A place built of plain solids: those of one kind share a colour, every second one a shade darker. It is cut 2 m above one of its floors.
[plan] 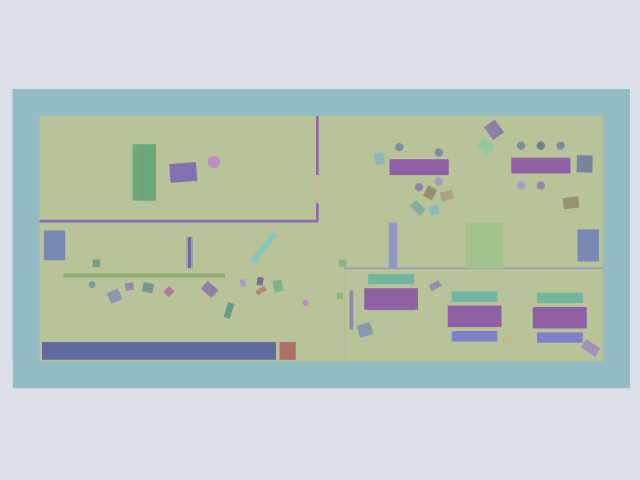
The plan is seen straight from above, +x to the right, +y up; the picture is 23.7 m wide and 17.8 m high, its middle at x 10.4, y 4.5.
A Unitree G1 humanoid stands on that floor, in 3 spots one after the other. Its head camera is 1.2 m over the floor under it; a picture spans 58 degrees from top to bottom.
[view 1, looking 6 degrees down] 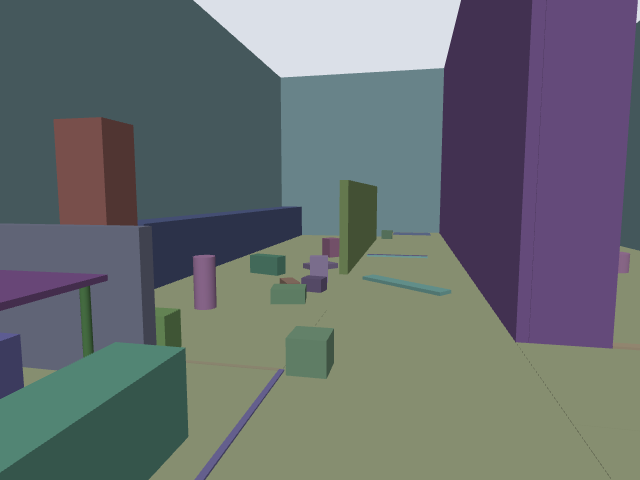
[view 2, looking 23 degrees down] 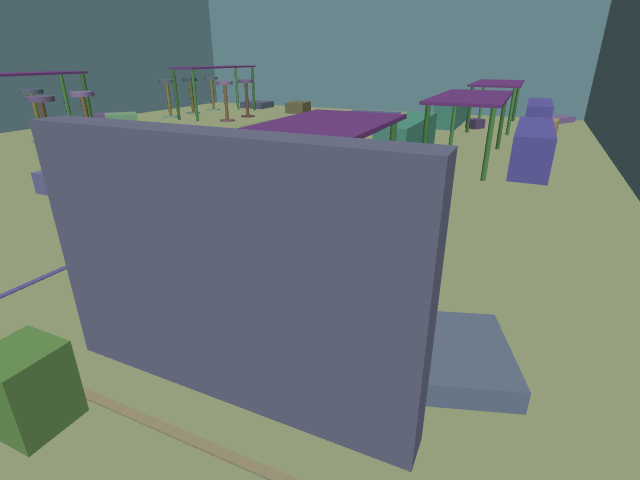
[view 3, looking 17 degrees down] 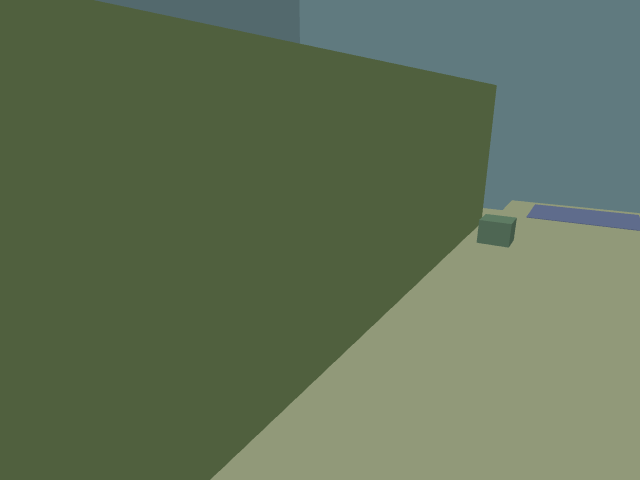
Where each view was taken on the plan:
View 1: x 14.04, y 4.30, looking -168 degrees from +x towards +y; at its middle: floor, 12.92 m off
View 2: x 10.50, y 1.03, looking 25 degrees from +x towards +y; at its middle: screenW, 1.19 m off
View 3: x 6.27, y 4.30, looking -148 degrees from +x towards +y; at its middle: screenN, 2.06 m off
